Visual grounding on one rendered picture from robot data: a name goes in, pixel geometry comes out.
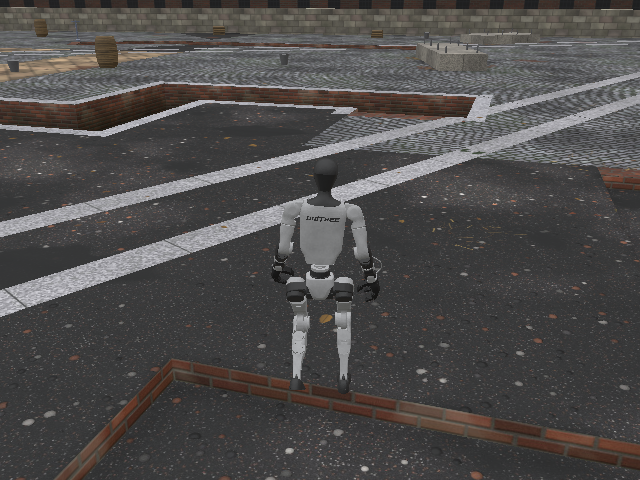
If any left robot forearm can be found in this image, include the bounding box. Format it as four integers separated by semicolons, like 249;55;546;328
272;239;288;271

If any right robot hand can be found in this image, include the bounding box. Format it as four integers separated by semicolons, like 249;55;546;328
357;278;380;302

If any robot left upper arm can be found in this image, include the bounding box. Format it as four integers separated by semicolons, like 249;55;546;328
278;200;303;255

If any robot torso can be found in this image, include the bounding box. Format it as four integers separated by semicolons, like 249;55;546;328
299;196;346;300

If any robot right upper arm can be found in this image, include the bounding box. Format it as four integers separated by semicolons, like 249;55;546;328
344;203;370;260

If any right robot forearm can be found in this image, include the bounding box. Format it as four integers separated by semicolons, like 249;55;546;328
359;244;377;283

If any robot right thigh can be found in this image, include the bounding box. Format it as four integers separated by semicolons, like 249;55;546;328
333;277;354;329

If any left robot hand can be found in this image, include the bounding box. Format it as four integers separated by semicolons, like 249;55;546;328
271;266;294;284

